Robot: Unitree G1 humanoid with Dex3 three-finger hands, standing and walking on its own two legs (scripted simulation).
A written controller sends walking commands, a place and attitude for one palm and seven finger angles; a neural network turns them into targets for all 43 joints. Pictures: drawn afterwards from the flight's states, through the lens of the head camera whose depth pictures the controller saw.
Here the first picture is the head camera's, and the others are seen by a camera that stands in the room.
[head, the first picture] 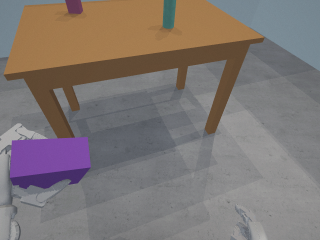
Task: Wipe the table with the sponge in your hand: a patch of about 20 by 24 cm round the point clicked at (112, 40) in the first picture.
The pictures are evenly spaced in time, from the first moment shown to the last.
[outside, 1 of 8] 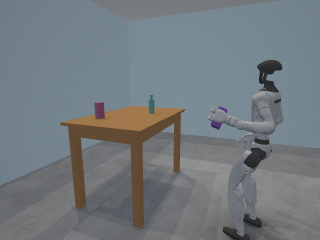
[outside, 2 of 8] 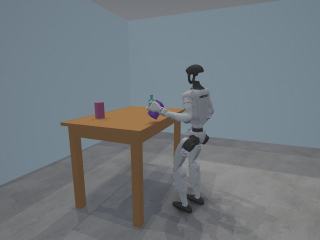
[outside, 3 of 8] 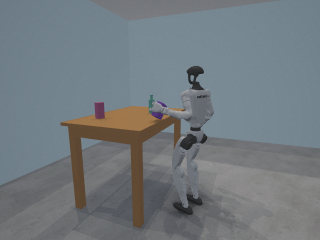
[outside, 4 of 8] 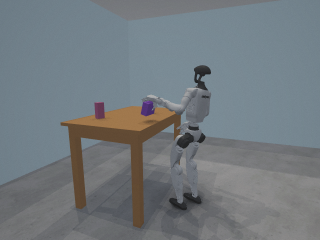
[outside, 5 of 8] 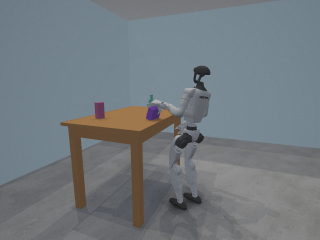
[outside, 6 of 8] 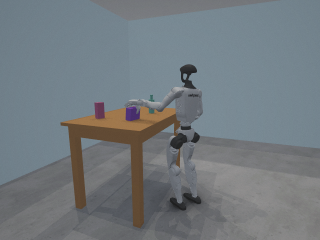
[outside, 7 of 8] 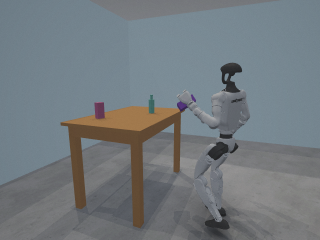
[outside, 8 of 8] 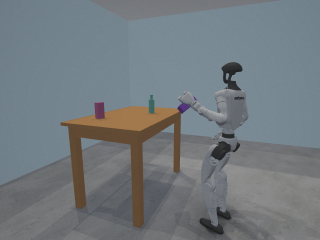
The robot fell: no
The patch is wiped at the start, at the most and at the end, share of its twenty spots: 0.00 1.00 1.00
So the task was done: yes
